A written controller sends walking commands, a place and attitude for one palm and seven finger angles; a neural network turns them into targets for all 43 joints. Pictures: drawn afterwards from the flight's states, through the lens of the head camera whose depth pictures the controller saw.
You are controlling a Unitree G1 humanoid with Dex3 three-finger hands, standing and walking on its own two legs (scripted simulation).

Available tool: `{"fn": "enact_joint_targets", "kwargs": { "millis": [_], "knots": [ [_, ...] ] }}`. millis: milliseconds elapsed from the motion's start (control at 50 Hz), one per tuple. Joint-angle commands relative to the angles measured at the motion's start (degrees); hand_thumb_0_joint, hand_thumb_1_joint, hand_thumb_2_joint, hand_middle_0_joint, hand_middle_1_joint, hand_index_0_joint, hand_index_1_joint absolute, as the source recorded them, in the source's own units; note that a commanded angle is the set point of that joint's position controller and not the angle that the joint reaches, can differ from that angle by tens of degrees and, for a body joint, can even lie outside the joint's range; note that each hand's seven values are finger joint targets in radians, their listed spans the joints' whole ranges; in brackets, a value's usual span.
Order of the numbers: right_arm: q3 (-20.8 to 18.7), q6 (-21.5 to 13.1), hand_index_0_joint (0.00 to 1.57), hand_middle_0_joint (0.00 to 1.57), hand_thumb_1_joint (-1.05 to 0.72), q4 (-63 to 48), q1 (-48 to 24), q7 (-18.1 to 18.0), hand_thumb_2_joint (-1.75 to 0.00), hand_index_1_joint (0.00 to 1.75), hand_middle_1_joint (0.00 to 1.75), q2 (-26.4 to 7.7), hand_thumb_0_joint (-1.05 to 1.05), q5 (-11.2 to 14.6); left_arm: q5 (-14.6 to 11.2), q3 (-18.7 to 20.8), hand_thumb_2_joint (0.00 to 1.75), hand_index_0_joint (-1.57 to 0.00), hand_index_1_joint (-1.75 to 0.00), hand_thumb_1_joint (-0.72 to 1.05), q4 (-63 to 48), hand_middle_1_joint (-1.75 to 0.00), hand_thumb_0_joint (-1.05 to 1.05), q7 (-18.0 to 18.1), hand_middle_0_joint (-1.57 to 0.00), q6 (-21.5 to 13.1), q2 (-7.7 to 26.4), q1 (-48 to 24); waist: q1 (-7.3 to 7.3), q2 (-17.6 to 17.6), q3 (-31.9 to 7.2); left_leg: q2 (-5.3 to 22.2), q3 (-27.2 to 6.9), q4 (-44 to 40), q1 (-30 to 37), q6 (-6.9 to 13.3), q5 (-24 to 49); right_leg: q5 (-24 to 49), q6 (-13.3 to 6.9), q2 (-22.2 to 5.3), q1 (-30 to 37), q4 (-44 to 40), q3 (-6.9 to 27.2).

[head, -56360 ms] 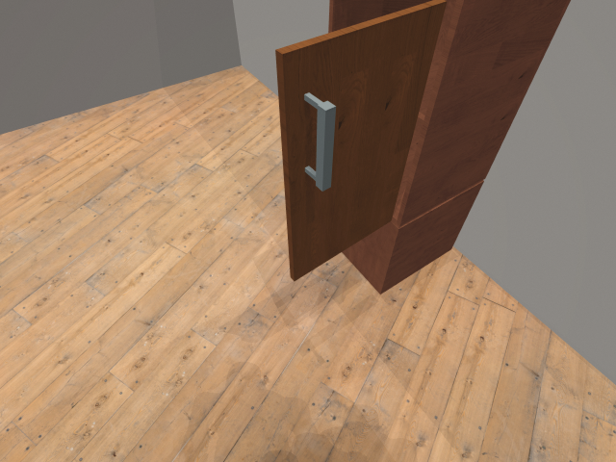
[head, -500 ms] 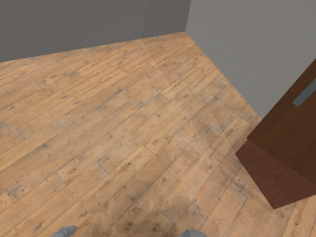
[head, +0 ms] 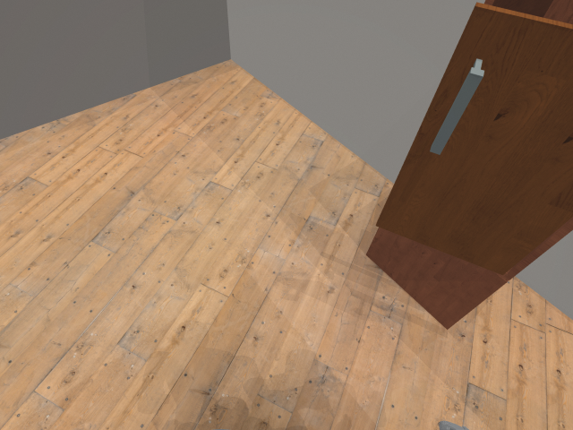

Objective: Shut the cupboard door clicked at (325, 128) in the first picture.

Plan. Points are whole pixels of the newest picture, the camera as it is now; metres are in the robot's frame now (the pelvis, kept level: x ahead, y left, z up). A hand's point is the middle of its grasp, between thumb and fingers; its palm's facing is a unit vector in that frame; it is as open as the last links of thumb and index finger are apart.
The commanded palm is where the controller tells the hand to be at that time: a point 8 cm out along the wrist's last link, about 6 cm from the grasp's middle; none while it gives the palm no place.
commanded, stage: turn to face it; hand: left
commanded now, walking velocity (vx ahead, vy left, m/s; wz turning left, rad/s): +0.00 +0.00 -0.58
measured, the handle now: (455, 109) +0.65 -0.26 +0.10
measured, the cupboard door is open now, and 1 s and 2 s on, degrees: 25 25 25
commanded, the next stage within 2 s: take the last steps up to it in 0.52 s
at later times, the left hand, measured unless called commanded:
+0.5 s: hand (190, 424) +0.14 +0.15 -0.15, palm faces -0.25 -0.94 -0.25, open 7.4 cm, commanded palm none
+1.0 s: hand (228, 397) +0.19 +0.10 -0.15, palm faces -0.42 -0.89 -0.18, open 7.4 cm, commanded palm none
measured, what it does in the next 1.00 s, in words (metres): steps on the spot, turning right: right foot, then left foot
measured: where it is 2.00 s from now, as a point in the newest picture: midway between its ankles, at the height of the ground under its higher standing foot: outside the picture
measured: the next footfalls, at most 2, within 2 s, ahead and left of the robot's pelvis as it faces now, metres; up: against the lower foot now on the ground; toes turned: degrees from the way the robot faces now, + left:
right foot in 0.34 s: +0.01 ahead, -0.15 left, +0.00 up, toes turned -15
left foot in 0.62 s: +0.10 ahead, +0.09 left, +0.00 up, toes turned -12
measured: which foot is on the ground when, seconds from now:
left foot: down 0.00-0.32, up 0.34-0.60, down 0.62-1.00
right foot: up 0.00-0.32, down 0.34-0.64, up 0.66-1.00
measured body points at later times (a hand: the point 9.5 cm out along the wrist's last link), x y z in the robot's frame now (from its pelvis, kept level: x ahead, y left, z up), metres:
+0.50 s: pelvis +0.00 -0.02 +0.01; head +0.03 -0.04 +0.46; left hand +0.16 +0.20 -0.13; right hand -0.02 -0.29 -0.14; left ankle +0.02 +0.11 -0.67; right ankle -0.03 -0.14 -0.73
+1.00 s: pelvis +0.03 -0.05 +0.02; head +0.05 -0.05 +0.46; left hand +0.21 +0.15 -0.13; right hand -0.10 -0.26 -0.13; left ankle +0.06 +0.10 -0.73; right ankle +0.00 -0.18 -0.71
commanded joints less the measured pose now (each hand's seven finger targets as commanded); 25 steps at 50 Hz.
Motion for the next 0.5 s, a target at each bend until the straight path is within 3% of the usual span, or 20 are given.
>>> {"fn": "enact_joint_targets", "kwargs": {
  "millis": [0, 40, 80, 120, 220, 260, 280, 300, 320, 340, 360, 400, 420, 480],
  "knots": [
    [-3.01, -1.57, 0.20, 0.20, -0.90, -3.00, 5.74, -1.22, -0.90, 0.30, 0.30, -13.36, 0.00, -1.24, 0.38, 2.27, 0.90, -0.20, -0.30, 0.90, -6.86, -0.30, 0.00, -0.47, -0.20, -1.08, 6.91, -4.03, -2.45, 15.19, -5.38, 23.32, -20.66, -18.13, 8.72, 11.22, 8.91, -13.65, 1.05, -2.12, -12.76, 28.19, -3.13],
    [-2.39, -1.46, 0.20, 0.20, -0.90, -4.20, 1.81, -1.29, -0.90, 0.30, 0.30, -11.38, 0.00, -1.32, 0.14, 2.30, 0.90, -0.20, -0.30, 0.90, -6.12, -0.30, 0.00, -1.33, -0.20, -0.86, 6.17, -3.84, -0.66, 12.22, -3.06, 19.25, -11.04, -15.89, 7.70, 10.06, 15.80, -9.84, 1.86, -4.08, -11.96, 28.66, -5.08],
    [-2.40, -1.26, 0.20, 0.20, -0.90, -3.45, 2.68, -1.37, -0.90, 0.30, 0.30, -10.73, 0.00, -1.27, -0.05, 1.71, 0.90, -0.20, -0.30, 0.90, -5.90, -0.30, 0.00, -1.59, -0.20, -0.43, 4.57, -3.88, -0.91, 12.45, -4.33, 16.85, -4.68, -13.46, 11.07, 9.22, 22.29, -8.20, 2.29, -4.06, -10.31, 23.50, -7.47],
    [-2.64, -1.10, 0.20, 0.20, -0.90, -2.40, 4.98, -1.23, -0.90, 0.30, 0.30, -10.74, 0.00, -1.13, -0.03, 1.29, 0.90, -0.20, -0.30, 0.90, -6.01, -0.30, 0.00, -1.62, -0.20, -0.48, 4.05, -5.10, -2.17, 12.71, -4.82, 16.68, -2.07, -12.24, 11.96, 9.07, 24.61, -7.64, 2.04, -3.80, -7.31, 17.72, -9.32],
    [-3.43, -0.66, 0.20, 0.20, -0.90, -0.74, 5.99, -0.56, -0.90, 0.30, 0.30, -11.67, 0.00, -1.08, 0.04, 0.71, 0.90, -0.20, -0.30, 0.90, -5.83, -0.30, 0.00, -1.25, -0.20, -1.03, 3.51, -5.14, -2.57, 15.22, -5.70, 17.56, -0.72, -9.42, 11.01, 8.51, 23.33, -4.90, 0.83, -2.63, -0.35, 4.84, -11.60],
    [-3.64, -0.51, 0.20, 0.20, -0.90, -0.39, 4.60, -0.39, -0.90, 0.30, 0.30, -11.91, 0.00, -0.60, 0.03, 0.90, 0.90, -0.20, -0.30, 0.90, -4.23, -0.30, 0.00, -1.01, -0.20, -1.60, 4.53, -0.61, -0.04, 12.20, -7.00, 15.60, 2.16, -3.61, 7.87, 5.19, 19.70, 6.90, -0.07, -2.03, 8.59, -8.98, -12.40],
    [-3.69, -0.46, 0.20, 0.20, -0.90, -0.64, 4.24, -0.05, -0.90, 0.30, 0.30, -10.45, 0.00, -0.11, 0.33, 1.47, 0.90, -0.20, -0.30, 0.90, -3.03, -0.30, 0.00, -0.57, -0.20, -2.16, 7.40, 2.94, 1.51, 5.71, -8.15, 12.80, 4.77, 2.78, 2.80, 2.00, 11.38, 14.31, -1.57, -6.55, 15.74, -15.06, -6.88],
    [-2.76, -0.38, 0.20, 0.20, -0.90, -2.63, 2.97, 0.21, -0.90, 0.30, 0.30, -5.62, 0.00, 0.24, 0.90, 2.53, 0.90, -0.20, -0.30, 0.90, -2.27, -0.30, 0.00, 0.26, -0.20, -2.80, 13.12, 4.78, 2.37, -11.75, -7.05, 4.40, 9.51, 13.17, -11.58, -1.73, -13.83, 27.24, -7.05, -20.61, 22.39, -18.33, 10.68],
    [-2.18, 0.38, 0.20, 0.20, -0.90, -3.90, 0.15, 0.01, -0.90, 0.30, 0.30, -6.06, 0.00, 0.03, 0.20, 2.60, 0.90, -0.20, -0.30, 0.90, -1.66, -0.30, 0.00, 0.76, -0.20, -2.67, 15.17, 7.13, 4.48, -10.48, -6.14, 2.26, 3.62, 23.64, -13.69, -1.99, -22.60, 34.74, -12.93, -26.56, 17.36, -17.98, 14.54],
    [-2.26, 0.91, 0.20, 0.20, -0.90, -3.25, -0.56, -0.51, -0.90, 0.30, 0.30, -5.41, 0.00, 0.09, 0.42, 2.81, 0.90, -0.20, -0.30, 0.90, -1.53, -0.30, 0.00, 1.46, -0.20, -2.72, 13.96, 5.39, 2.98, -10.76, -5.42, 2.62, -0.86, 29.06, -15.62, -1.73, -20.67, 32.05, -14.56, -24.01, 15.03, -17.89, 14.74],
    [-2.27, 0.87, 0.20, 0.20, -0.90, -2.18, 0.45, -0.59, -0.90, 0.30, 0.30, -5.86, 0.00, 0.06, 0.49, 2.48, 0.90, -0.20, -0.30, 0.90, -1.84, -0.30, 0.00, 1.74, -0.20, -2.75, 12.62, 2.36, 1.72, -14.42, -4.41, 3.00, -2.27, 31.85, -17.36, -1.77, -18.33, 28.48, -14.37, -22.29, 14.22, -18.03, 13.53],
    [-2.26, 0.70, 0.20, 0.20, -0.90, -0.09, 2.44, -0.11, -0.90, 0.30, 0.30, -5.98, 0.00, -0.12, 0.50, 1.53, 0.90, -0.20, -0.30, 0.90, -3.25, -0.30, 0.00, 1.84, -0.20, -2.63, 9.57, -2.72, -0.95, -10.02, -3.98, 3.37, -1.88, 30.49, -13.05, -2.28, -12.35, 25.94, -12.27, -17.83, 10.01, -17.01, 5.78],
    [-2.01, 0.50, 0.20, 0.20, -0.90, 0.56, 4.10, 0.08, -0.90, 0.30, 0.30, -5.27, 0.00, -0.09, 0.69, 1.56, 0.90, -0.20, -0.30, 0.90, -3.50, -0.30, 0.00, 2.00, -0.20, -2.75, 9.20, -4.20, -1.89, -8.26, -5.18, 3.21, -1.03, 26.52, -10.19, -2.34, -11.64, 26.11, -11.63, -17.15, 9.40, -16.31, 3.77],
    [-1.53, 0.36, 0.20, 0.20, -0.90, 0.95, 3.91, 0.12, -0.90, 0.30, 0.30, -3.64, 0.00, -0.03, 0.75, 1.70, 0.90, -0.20, -0.30, 0.90, -2.58, -0.30, 0.00, 1.74, -0.20, -2.64, 9.97, -2.29, -0.68, -7.11, -5.06, 0.89, 1.36, 14.38, -5.54, -2.34, -10.41, 25.27, -11.36, -15.88, 8.60, -15.58, 4.53]
  ]
}}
